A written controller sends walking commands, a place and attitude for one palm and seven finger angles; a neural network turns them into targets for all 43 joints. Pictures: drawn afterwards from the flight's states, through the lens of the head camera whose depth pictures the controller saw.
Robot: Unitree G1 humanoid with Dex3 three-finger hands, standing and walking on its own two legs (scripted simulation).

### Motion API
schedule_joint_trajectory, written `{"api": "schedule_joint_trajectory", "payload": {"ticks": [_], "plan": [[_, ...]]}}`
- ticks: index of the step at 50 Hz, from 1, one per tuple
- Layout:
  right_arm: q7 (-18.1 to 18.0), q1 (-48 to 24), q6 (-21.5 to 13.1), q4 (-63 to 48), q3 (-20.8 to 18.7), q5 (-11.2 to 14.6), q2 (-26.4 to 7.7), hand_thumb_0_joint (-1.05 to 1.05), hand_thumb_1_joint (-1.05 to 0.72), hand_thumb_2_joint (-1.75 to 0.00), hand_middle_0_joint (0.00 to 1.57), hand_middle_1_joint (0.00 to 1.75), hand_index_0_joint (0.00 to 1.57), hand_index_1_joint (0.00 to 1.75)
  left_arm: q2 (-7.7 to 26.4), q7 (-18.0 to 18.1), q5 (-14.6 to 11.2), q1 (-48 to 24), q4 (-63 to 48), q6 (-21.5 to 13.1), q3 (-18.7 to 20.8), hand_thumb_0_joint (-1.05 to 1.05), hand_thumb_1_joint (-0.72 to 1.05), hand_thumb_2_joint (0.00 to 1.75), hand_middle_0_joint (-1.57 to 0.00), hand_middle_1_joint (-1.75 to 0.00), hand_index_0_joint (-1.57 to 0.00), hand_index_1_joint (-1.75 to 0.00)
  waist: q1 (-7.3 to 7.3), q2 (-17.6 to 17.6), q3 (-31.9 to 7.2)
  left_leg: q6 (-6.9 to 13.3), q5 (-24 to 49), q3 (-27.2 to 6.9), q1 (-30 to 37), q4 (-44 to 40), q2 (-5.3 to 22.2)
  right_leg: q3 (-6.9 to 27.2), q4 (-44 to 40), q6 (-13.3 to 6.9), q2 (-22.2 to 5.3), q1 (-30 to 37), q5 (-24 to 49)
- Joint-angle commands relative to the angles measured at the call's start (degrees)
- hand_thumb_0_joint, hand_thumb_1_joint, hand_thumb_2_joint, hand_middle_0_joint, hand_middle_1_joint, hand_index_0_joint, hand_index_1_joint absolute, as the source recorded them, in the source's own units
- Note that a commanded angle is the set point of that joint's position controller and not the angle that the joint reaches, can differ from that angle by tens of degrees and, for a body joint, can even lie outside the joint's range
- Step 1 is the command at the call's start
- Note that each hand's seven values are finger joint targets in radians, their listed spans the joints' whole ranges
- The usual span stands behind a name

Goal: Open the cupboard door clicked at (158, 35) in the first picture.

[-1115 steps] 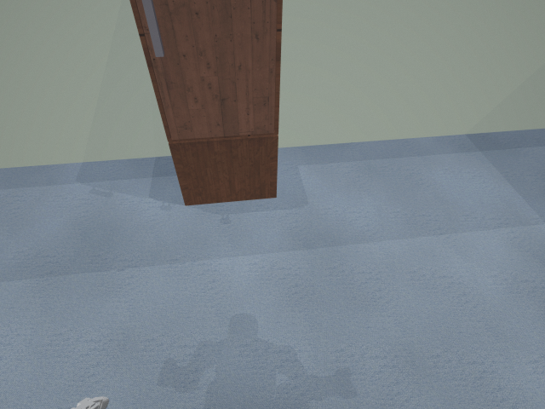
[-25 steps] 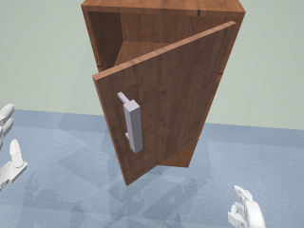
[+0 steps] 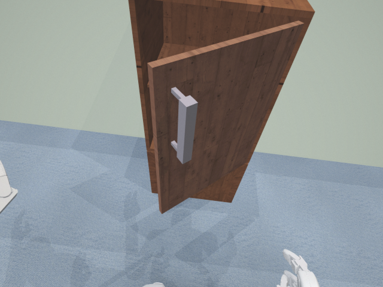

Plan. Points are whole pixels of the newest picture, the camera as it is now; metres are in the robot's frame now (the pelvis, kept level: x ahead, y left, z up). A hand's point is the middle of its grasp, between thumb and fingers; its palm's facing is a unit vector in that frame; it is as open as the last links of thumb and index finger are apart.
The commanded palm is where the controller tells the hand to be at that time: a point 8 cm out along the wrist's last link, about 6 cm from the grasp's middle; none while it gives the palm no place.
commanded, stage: step back with the hand held close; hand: left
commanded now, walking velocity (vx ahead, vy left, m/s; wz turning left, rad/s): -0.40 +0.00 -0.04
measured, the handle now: (180, 127) +0.41 +0.06 +0.11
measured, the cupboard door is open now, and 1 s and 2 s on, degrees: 41 41 41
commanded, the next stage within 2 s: stop stepping back and stand still in 0.28 s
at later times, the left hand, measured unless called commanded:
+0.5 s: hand out of the picture +0.10 +0.24 +0.17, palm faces +0.29 -0.84 -0.46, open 7.4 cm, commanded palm +0.03 +0.29 +0.19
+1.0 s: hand out of the picture -0.02 +0.27 +0.18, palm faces +0.43 -0.80 -0.43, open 7.5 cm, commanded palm -0.08 +0.30 +0.19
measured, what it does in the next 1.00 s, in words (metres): walks backwards: right foot, then right foot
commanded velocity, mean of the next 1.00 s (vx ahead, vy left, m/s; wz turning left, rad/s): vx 0.00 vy -0.02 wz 0.01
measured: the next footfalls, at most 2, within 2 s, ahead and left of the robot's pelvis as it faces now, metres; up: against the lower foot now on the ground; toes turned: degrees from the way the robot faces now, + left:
right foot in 0.12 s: -0.10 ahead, -0.13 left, +0.00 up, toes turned -2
right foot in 0.62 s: -0.18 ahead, -0.08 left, +0.00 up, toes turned -3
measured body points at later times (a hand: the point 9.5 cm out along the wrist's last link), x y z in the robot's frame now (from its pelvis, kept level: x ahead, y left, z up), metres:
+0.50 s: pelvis -0.13 +0.00 +0.01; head -0.10 +0.03 +0.46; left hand +0.07 +0.28 +0.20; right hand +0.05 -0.25 -0.04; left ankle +0.00 +0.07 -0.73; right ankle -0.18 -0.13 -0.68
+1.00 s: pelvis -0.23 +0.01 +0.01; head -0.25 +0.02 +0.45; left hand -0.05 +0.31 +0.20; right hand -0.09 -0.23 -0.07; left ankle -0.19 +0.12 -0.73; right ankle -0.22 -0.09 -0.71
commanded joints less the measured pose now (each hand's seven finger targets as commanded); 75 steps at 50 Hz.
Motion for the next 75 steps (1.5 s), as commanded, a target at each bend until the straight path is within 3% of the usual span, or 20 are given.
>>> {"api": "schedule_joint_trajectory", "payload": {"ticks": [1, 8, 10, 13, 16, 18, 22, 27, 29, 31, 33, 40, 44, 52, 55, 65, 66, 67, 70, 75], "plan": [[0.42, -6.84, -4.41, -7.57, -2.55, -0.7, -8.71, 0.0, -0.9, -0.9, 0.2, 0.3, 0.2, 0.3, 6.79, 0.46, -1.04, -0.27, -13.06, -3.27, 2.41, 0.0, 0.9, 0.9, -0.2, -0.3, -0.2, -0.3, 0.43, 12.87, -7.44, 3.19, -2.99, -15.09, 7.66, -19.94, 13.93, -0.38, -11.32, -0.59, -0.28, 5.02, -3.98], [0.37, -9.22, -1.55, -7.9, -2.31, 0.81, -7.47, 0.0, -0.9, -0.9, 0.2, 0.3, 0.2, 0.3, 12.58, -1.49, -2.98, -1.41, -13.98, -4.65, 6.63, 0.0, 0.9, 0.9, -0.2, -0.3, -0.2, -0.3, 1.19, -3.13, -15.66, -3.41, 10.75, 0.96, 20.4, -2.28, 3.61, 4.91, -29.3, -1.91, -9.59, 5.5, 36.06], [-0.33, -11.11, -1.39, -9.44, -2.67, 2.21, -7.93, 0.0, -0.9, -0.9, 0.2, 0.3, 0.2, 0.3, 14.7, -1.58, -3.37, 2.31, -11.62, -3.89, 8.98, 0.0, 0.9, 0.9, -0.2, -0.3, -0.2, -0.3, 2.03, -11.76, -14.44, -3.45, -4.93, 0.32, 14.22, 8.6, 0.37, 6.48, -27.87, -1.22, -14.19, 3.98, 47.98], [-0.85, -12.17, -0.07, -10.22, -0.85, 1.18, -6.66, 0.0, -0.9, -0.9, 0.2, 0.3, 0.2, 0.3, 13.13, -2.37, -2.1, 3.02, -10.16, -2.61, 7.68, 0.0, 0.9, 0.9, -0.2, -0.3, -0.2, -0.3, 1.0, -4.98, -7.64, -3.94, -8.07, -1.81, 1.11, 6.88, 0.88, 8.79, -23.33, -4.72, -15.98, 9.78, 58.09], [-2.18, -10.42, -0.31, -9.25, -1.33, 1.24, -9.3, 0.0, -0.9, -0.9, 0.2, 0.3, 0.2, 0.3, 13.22, -2.14, -2.02, -2.77, -12.97, -3.27, 5.98, 0.0, 0.9, 0.9, -0.2, -0.3, -0.2, -0.3, 0.67, 3.77, -7.86, -2.88, 28.54, -3.95, 11.35, -9.36, 4.58, 3.01, -18.23, 0.27, -6.58, 9.62, 49.37], [-1.12, -8.91, -1.3, -9.77, -2.58, 0.4, -9.7, 0.0, -0.9, -0.9, 0.2, 0.3, 0.2, 0.3, 13.09, -2.33, -2.68, 0.78, -12.94, -3.41, 5.67, 0.0, 0.9, 0.9, -0.2, -0.3, -0.2, -0.3, 1.28, 15.13, -16.55, 2.06, 50.68, -14.99, 24.03, -12.7, 15.06, 1.56, -6.55, 1.16, 0.3, 2.33, 2.51], [0.43, -6.34, -3.83, -8.82, -3.67, 0.51, -9.46, 0.0, -0.9, -0.9, 0.2, 0.3, 0.2, 0.3, 9.91, -1.37, -2.5, 5.14, -14.42, -2.35, 4.5, 0.0, 0.9, 0.9, -0.2, -0.3, -0.2, -0.3, 0.87, 8.83, -14.63, 4.79, 7.32, -14.93, 15.51, -18.9, 14.77, 2.7, 3.58, 0.55, 0.43, 2.95, -4.68], [-0.45, -8.74, -3.11, -9.87, -2.14, -0.14, -8.68, 0.0, -0.9, -0.9, 0.2, 0.3, 0.2, 0.3, 10.79, 0.21, -2.2, 6.27, -13.83, 0.18, 5.99, 0.0, 0.9, 0.9, -0.2, -0.3, -0.2, -0.3, 0.73, 17.52, -7.3, -3.19, -29.88, -7.4, -4.33, -29.61, 7.02, -7.38, -16.06, -1.8, 3.89, 21.01, -6.65], [-0.23, -7.88, -2.37, -9.15, -2.08, -0.08, -7.6, 0.0, -0.9, -0.9, 0.2, 0.3, 0.2, 0.3, 12.04, -0.31, -1.8, 6.22, -13.77, 0.29, 5.99, 0.0, 0.9, 0.9, -0.2, -0.3, -0.2, -0.3, 0.42, 6.5, -7.03, -5.89, -20.74, 0.27, 1.91, -12.12, -0.25, -2.41, -34.72, -4.0, -2.14, 15.68, -4.08], [-0.31, -9.01, -1.03, -7.68, -2.08, -0.96, -8.5, 0.0, -0.9, -0.9, 0.2, 0.3, 0.2, 0.3, 15.15, -0.45, -2.58, 0.88, -17.77, -0.27, 7.94, 0.0, 0.9, 0.9, -0.2, -0.3, -0.2, -0.3, 0.43, -7.87, -5.26, -5.47, -8.83, -1.9, 5.92, 21.9, -1.52, 19.61, -43.99, -11.93, -22.4, -6.81, -8.78], [-0.62, -6.42, -1.72, -5.87, -2.71, -0.12, -8.87, 0.0, -0.9, -0.9, 0.2, 0.3, 0.2, 0.3, 10.59, -0.94, -1.96, -4.26, -9.62, 0.41, 4.58, 0.0, 0.9, 0.9, -0.2, -0.3, -0.2, -0.3, -1.43, -9.19, -1.72, -5.87, -9.93, -3.46, -2.87, 31.63, 0.6, 18.85, -42.88, -10.6, -20.56, -8.55, -18.67], [-3.27, -6.29, -5.33, -5.25, -1.61, -0.24, -8.82, 0.0, -0.9, -0.9, 0.2, 0.3, 0.2, 0.3, 8.84, 0.61, 0.56, -9.51, -5.83, -1.72, 0.99, 0.0, 0.9, 0.9, -0.2, -0.3, -0.2, -0.3, -0.06, 0.9, -0.61, -1.06, -13.91, 2.89, 13.53, -9.88, 1.39, 7.71, -28.21, -6.41, -11.98, 0.05, -4.94], [-1.65, -5.25, -5.81, -5.42, -1.86, -0.65, -8.86, 0.0, -0.9, -0.9, 0.2, 0.3, 0.2, 0.3, 10.53, 0.27, 0.2, -6.9, -10.63, -3.34, 4.04, 0.0, 0.9, 0.9, -0.2, -0.3, -0.2, -0.3, -1.11, 14.15, -3.71, 6.99, -8.65, -22.99, 14.5, -19.32, 17.6, -2.13, -1.83, -0.13, -2.12, -4.54, -4.46], [-0.47, -7.02, -4.65, -6.56, -1.75, -0.18, -8.88, 0.0, -0.9, -0.9, 0.2, 0.3, 0.2, 0.3, 9.5, 0.01, 0.04, 0.89, -7.02, -2.0, 4.9, 0.0, 0.9, 0.9, -0.2, -0.3, -0.2, -0.3, 0.04, 10.14, -1.51, 1.5, -26.39, -6.07, -4.21, -16.14, 10.77, -5.95, -19.47, -1.07, -1.65, 16.65, 2.94], [-0.36, -7.33, -3.04, -7.36, -2.86, 0.13, -8.31, 0.0, -0.9, -0.9, 0.2, 0.3, 0.2, 0.3, 11.39, -0.44, 0.01, -2.36, -3.88, -1.26, 5.54, 0.0, 0.9, 0.9, -0.2, -0.3, -0.2, -0.3, 0.92, -13.88, -0.5, -3.04, -20.37, 1.83, -10.37, 19.12, -0.44, 30.24, -40.43, -11.25, -20.8, 8.99, -16.81], [-1.53, -6.82, -5.06, -6.26, -2.13, -0.38, -8.01, 0.0, -0.9, -0.9, 0.2, 0.3, 0.2, 0.3, 9.22, 0.53, -0.06, -3.64, -8.14, -4.04, 3.75, 0.0, 0.9, 0.9, -0.2, -0.3, -0.2, -0.3, 0.75, -2.34, -4.29, -2.24, -5.73, 3.55, 12.52, -6.6, 0.48, 7.45, -31.28, -5.85, -13.82, 7.07, 8.9], [5.28, -2.43, -4.21, 8.11, -4.34, -0.76, -15.67, 0.0, -0.9, -0.9, 0.2, 0.3, 0.2, 0.3, -3.73, -8.2, 5.15, -5.75, 37.66, 7.12, -19.11, 0.0, 0.9, 0.9, -0.2, -0.3, -0.2, -0.3, -3.72, 4.42, -0.96, -0.7, 10.12, -3.55, 10.72, 0.86, 5.81, -0.73, -16.17, -3.85, -14.77, -3.23, 22.58], [5.07, -0.81, 0.09, 5.33, -3.74, -0.37, -13.03, 0.0, -0.9, -0.9, 0.2, 0.3, 0.2, 0.3, -5.92, -9.54, 3.5, -1.21, 39.29, 11.07, -18.9, 0.0, 0.9, 0.9, -0.2, -0.3, -0.2, -0.3, -0.74, 10.77, -4.54, 1.65, 15.2, -9.48, 9.55, -3.27, 9.91, -1.19, -10.92, -1.1, -8.08, -2.01, 14.04], [3.8, -3.72, 2.65, 2.58, -2.22, -2.22, -11.57, 0.0, -0.9, -0.9, 0.2, 0.3, 0.2, 0.3, -7.83, -9.65, 3.49, -7.82, 44.28, 12.28, -21.07, 0.0, 0.9, 0.9, -0.2, -0.3, -0.2, -0.3, 0.84, -0.66, -4.54, 5.73, 12.34, -17.07, -1.84, -7.29, 13.54, -1.33, -6.09, -0.36, -4.24, 4.24, 0.96], [3.33, -3.82, 5.66, 9.1, -1.57, -1.21, -8.91, 0.0, -0.9, -0.9, 0.2, 0.3, 0.2, 0.3, -1.22, -9.47, 3.11, -15.02, 64.66, 11.46, -22.42, 0.0, 0.9, 0.9, -0.2, -0.3, -0.2, -0.3, -0.38, -12.27, -2.94, -3.3, -7.37, -0.87, 7.1, 4.04, 0.31, 10.65, -28.9, -7.8, -17.79, 4.69, 22.25]]}}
